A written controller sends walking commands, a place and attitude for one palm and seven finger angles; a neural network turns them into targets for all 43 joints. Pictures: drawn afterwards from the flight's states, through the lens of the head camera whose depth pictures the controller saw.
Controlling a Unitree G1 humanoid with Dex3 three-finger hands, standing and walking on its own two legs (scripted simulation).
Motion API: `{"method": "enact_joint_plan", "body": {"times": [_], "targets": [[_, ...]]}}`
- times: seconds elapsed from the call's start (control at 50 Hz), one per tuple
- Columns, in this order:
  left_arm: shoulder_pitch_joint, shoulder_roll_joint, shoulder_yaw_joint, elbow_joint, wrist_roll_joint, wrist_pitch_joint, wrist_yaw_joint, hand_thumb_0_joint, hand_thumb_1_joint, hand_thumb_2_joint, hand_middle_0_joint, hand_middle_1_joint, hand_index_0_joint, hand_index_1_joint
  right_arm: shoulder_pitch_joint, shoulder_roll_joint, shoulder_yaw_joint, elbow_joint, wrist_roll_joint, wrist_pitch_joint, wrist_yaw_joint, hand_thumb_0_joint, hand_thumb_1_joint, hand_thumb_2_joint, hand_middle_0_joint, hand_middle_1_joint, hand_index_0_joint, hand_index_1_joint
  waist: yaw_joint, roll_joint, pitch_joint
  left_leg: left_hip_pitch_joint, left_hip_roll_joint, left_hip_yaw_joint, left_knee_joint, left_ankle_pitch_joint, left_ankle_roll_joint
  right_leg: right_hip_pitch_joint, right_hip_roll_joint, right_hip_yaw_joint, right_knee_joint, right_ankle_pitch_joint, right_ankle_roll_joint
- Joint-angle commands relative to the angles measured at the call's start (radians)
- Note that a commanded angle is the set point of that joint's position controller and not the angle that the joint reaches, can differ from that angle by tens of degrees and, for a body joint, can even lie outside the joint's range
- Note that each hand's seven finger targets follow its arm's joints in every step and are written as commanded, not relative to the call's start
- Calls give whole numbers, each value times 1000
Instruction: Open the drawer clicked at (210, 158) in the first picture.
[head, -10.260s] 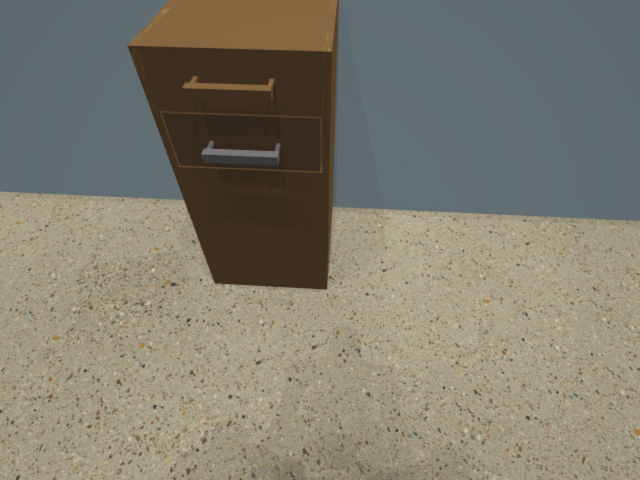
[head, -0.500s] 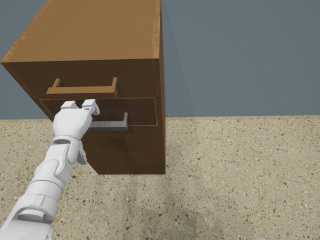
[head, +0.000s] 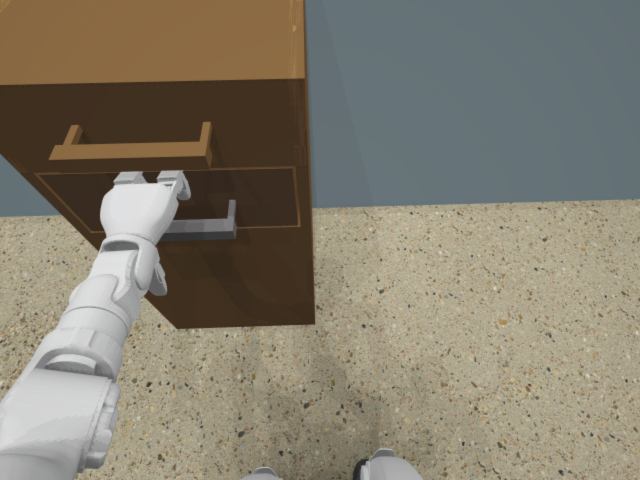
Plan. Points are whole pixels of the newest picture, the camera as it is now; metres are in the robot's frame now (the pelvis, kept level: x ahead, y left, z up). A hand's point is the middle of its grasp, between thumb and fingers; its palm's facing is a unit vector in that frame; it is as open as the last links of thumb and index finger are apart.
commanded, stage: move the hooked fingers above the handle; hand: left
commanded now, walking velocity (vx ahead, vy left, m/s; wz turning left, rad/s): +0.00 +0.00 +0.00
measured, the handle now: (179, 218) +0.52 +0.23 -0.08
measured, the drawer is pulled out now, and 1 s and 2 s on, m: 0.00 0.00 0.00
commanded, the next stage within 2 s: lower the fingers behind the handle in 0.88 s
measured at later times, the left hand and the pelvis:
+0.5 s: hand (161, 222) +0.47 +0.23 -0.02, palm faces -0.06 -0.04 -1.00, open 13.8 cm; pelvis +0.00 +0.01 -0.01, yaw -1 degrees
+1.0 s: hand (167, 220) +0.47 +0.22 -0.02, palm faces -0.07 -0.03 -1.00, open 13.8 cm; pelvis +0.01 +0.01 -0.01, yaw -1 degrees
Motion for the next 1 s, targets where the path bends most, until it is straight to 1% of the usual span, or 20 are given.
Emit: {"method": "enact_joint_plan", "body": {"times": [0.0, 0.06, 0.1, 0.12, 0.22, 0.32, 0.34, 0.4, 0.44, 0.48, 0.54, 0.56, 0.58, 0.6, 0.64, 0.68, 0.76, 0.82, 0.86, 0.98], "targets": [[-435, 273, 92, -171, 1, -13, 55, 0, -500, 300, -300, -1200, -300, -1200, 127, -152, -57, -52, -10, -23, -9, 0, -900, -900, 200, 300, 200, 300, -14, 29, -464, 133, -33, -55, -26, 330, 4, 242, 43, 46, -21, 255, -26], [-395, 263, 98, -106, -6, -7, 53, 0, -500, 300, -300, -1200, -300, -1200, 146, -158, -59, -39, -16, -17, 1, 0, -900, -900, 200, 300, 200, 300, -15, 15, -460, 106, -29, -55, 6, 370, 0, 216, 47, 40, 4, 286, -25], [-436, 232, 64, -86, -5, 3, 56, 0, -500, 300, -300, -1200, -300, -1200, 152, -159, -58, -37, -15, -17, 5, 0, -900, -900, 200, 300, 200, 300, -38, 2, -421, 75, -25, -57, 12, 334, 3, 182, 49, 39, 3, 258, -24], [-441, 280, 106, -89, -3, 1, 59, 0, -500, 300, -300, -1200, -300, -1200, 153, -167, -58, -32, -17, -15, 6, 0, -900, -900, 200, 300, 200, 300, -30, -6, -441, 66, -24, -62, 21, 347, 3, 187, 49, 39, 16, 266, -25], [-505, 296, 107, -147, 3, -9, 66, 0, -500, 300, -300, -1200, -300, -1200, 173, -172, -62, -35, -24, -11, 7, 0, -900, -900, 200, 300, 200, 300, -32, 52, -531, 123, -15, -85, 43, 389, -8, 147, 54, 31, 44, 251, -27], [-477, 314, 130, -151, -8, 5, 77, 0, -500, 300, -300, -1200, -300, -1200, 175, -176, -60, -27, -24, 2, 11, 0, -900, -900, 200, 300, 200, 300, -26, 38, -533, 135, -7, -85, 40, 418, -9, 157, 57, 27, 40, 263, -25], [-472, 317, 128, -168, -8, 6, 79, 0, -500, 300, -300, -1200, -300, -1200, 180, -176, -59, -29, -23, 5, 13, 0, -900, -900, 200, 300, 200, 300, -16, 71, -549, 145, -8, -83, 35, 431, -12, 169, 55, 29, 40, 271, -25], [-455, 287, 103, -132, -13, 24, 74, 0, -500, 300, -300, -1200, -300, -1200, 173, -175, -56, -25, -15, 10, 13, 0, -900, -900, 200, 300, 200, 300, -30, 16, -458, 115, -6, -81, 14, 372, -7, 161, 56, 24, 15, 234, -23], [-434, 304, 117, -149, -15, 20, 69, 0, -500, 300, -300, -1200, -300, -1200, 170, -177, -56, -30, -16, 14, 11, 0, -900, -900, 200, 300, 200, 300, -16, 39, -502, 141, -7, -82, 10, 396, -8, 182, 55, 28, 15, 249, -25], [-437, 243, 69, -135, -14, 20, 61, 0, -500, 300, -300, -1200, -300, -1200, 167, -168, -58, -30, -13, 13, 9, 0, -900, -900, 200, 300, 200, 300, -34, 28, -445, 145, -4, -80, 2, 380, -8, 159, 56, 23, -1, 232, -24], [-439, 240, 70, -155, -17, 5, 51, 0, -500, 300, -300, -1200, -300, -1200, 173, -169, -59, -31, -13, 11, 7, 0, -900, -900, 200, 300, 200, 300, -30, 42, -461, 179, 1, -93, 0, 410, -13, 148, 55, 20, 2, 227, -26], [-431, 200, 42, -148, -19, 3, 48, 0, -500, 300, -300, -1200, -300, -1200, 172, -163, -60, -34, -12, 10, 8, 0, -900, -900, 200, 300, 200, 300, -36, 47, -450, 189, 1, -91, 3, 414, -13, 134, 58, 20, -4, 226, -26], [-443, 197, 41, -145, -16, 0, 49, 0, -500, 300, -300, -1200, -300, -1200, 175, -162, -62, -29, -13, 9, 7, 0, -900, -900, 200, 300, 200, 300, -46, 21, -432, 185, 4, -95, 6, 405, -13, 122, 58, 17, -5, 219, -25], [-431, 213, 53, -136, -15, 0, 51, 0, -500, 300, -300, -1200, -300, -1200, 171, -165, -58, -31, -12, 10, 7, 0, -900, -900, 200, 300, 200, 300, -35, 30, -417, 171, 1, -94, 1, 391, -14, 124, 57, 18, -5, 209, -27], [-481, 185, 30, -168, -10, -7, 62, 0, -500, 300, -300, -1200, -300, -1200, 173, -160, -61, -34, -16, 8, 8, 0, -900, -900, 200, 300, 200, 300, -49, 54, -447, 196, 2, -100, 12, 416, -16, 109, 57, 17, 3, 218, -27], [-464, 240, 74, -141, -3, 2, 73, 0, -500, 300, -300, -1200, -300, -1200, 169, -165, -55, -29, -17, 11, 10, 0, -900, -900, 200, 300, 200, 300, -35, 45, -435, 175, -1, -99, 15, 415, -19, 112, 57, 15, 13, 218, -29], [-466, 209, 62, -158, 0, 23, 90, 0, -500, 300, -300, -1200, -300, -1200, 166, -159, -59, -35, -21, 15, 17, 0, -900, -900, 200, 300, 200, 300, -32, 72, -486, 212, 2, -100, 33, 508, -29, 118, 58, 11, 27, 265, -28], [-468, 230, 72, -133, -7, 47, 82, 0, -500, 300, -300, -1200, -300, -1200, 157, -162, -53, -38, -18, 21, 15, 0, -900, -900, 200, 300, 200, 300, -38, 26, -469, 171, -3, -91, 26, 468, -20, 157, 58, 15, 19, 278, -26], [-456, 204, 47, -144, -7, 54, 73, 0, -500, 300, -300, -1200, -300, -1200, 155, -158, -55, -45, -16, 23, 14, 0, -900, -900, 200, 300, 200, 300, -36, 51, -477, 181, -6, -82, 20, 467, -17, 170, 56, 20, 11, 292, -24], [-432, 222, 52, -130, -10, 45, 46, 0, -500, 300, -300, -1200, -300, -1200, 154, -158, -49, -45, -13, 24, 2, 0, -900, -900, 200, 300, 200, 300, -36, 9, -450, 136, -12, -70, 9, 409, -4, 204, 53, 30, 0, 293, -23]]}}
